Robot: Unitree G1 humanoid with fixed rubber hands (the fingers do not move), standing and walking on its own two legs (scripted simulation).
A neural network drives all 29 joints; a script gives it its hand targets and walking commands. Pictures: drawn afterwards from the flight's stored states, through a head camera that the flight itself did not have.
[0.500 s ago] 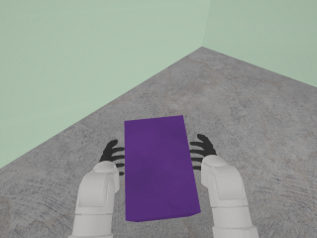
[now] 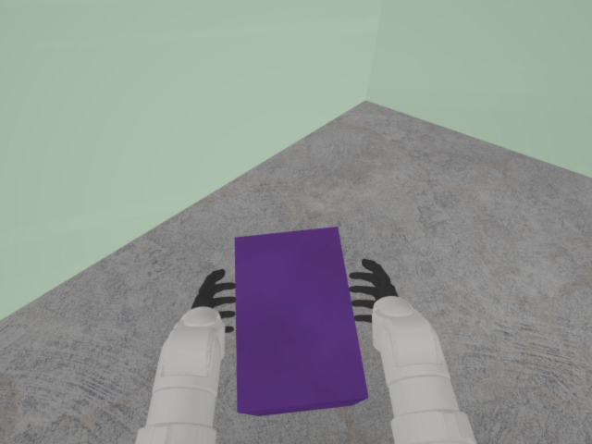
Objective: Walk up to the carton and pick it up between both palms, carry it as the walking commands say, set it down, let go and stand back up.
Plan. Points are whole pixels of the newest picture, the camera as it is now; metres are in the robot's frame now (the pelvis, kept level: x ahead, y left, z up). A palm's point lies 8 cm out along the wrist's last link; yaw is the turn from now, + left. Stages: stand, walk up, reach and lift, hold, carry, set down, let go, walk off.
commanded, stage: carry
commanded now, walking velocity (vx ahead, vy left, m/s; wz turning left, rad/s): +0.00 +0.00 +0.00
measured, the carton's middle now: (296, 326) +0.34 +0.00 -0.05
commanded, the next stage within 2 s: none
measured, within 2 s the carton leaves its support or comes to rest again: neither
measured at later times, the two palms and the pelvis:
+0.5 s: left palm (185, 354) +0.25 +0.15 +0.03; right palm (376, 339) +0.26 -0.10 +0.05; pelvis -0.04 +0.02 +0.00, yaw +0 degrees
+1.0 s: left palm (176, 363) +0.25 +0.16 +0.02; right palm (364, 347) +0.26 -0.09 +0.04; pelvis -0.06 +0.04 -0.01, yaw -1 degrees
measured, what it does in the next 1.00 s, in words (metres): shifts its weight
